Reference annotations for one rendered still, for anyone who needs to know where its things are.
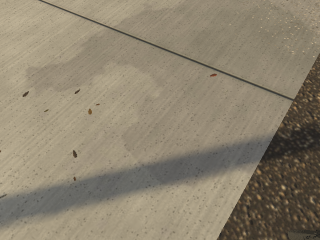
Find robot right hand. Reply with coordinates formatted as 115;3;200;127
288;229;320;240

